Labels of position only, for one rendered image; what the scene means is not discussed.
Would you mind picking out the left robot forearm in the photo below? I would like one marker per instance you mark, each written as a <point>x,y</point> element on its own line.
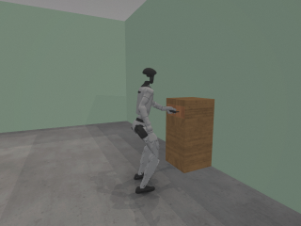
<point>160,107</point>

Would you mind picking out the left robot hand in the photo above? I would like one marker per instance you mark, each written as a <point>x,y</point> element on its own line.
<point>170,108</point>

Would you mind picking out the drawer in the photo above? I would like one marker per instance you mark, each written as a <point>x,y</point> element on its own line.
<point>181,109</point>

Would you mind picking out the cabinet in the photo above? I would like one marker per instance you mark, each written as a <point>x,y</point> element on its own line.
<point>189,141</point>

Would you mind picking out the right robot forearm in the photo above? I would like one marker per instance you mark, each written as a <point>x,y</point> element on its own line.
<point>145,118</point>

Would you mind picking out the robot right thigh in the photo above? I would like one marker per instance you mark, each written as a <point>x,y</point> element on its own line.
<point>142,132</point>

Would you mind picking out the robot left thigh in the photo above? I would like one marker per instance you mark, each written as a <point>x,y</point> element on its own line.
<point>146,149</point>

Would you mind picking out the robot right upper arm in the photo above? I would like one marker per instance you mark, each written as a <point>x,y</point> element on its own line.
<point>146,97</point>

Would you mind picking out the right robot hand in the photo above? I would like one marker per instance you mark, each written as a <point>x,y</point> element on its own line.
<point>151,138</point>

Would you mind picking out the robot thigh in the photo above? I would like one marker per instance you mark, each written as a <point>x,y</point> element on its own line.
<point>146,149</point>
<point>142,132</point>

